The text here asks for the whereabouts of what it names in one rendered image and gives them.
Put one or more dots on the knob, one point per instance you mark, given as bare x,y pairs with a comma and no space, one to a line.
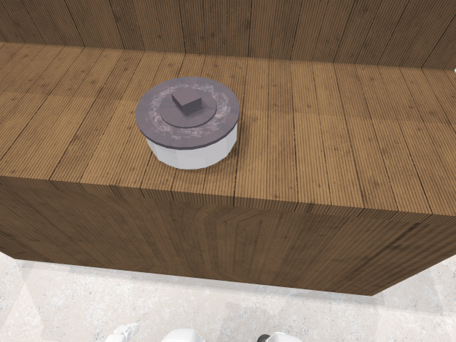
186,99

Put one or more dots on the lid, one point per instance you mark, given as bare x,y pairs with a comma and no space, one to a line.
162,122

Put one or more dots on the left robot hand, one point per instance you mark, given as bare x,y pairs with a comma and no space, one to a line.
124,333

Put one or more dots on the table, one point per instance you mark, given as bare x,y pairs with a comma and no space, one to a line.
343,175

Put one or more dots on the pot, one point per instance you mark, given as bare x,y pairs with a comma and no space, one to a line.
197,158

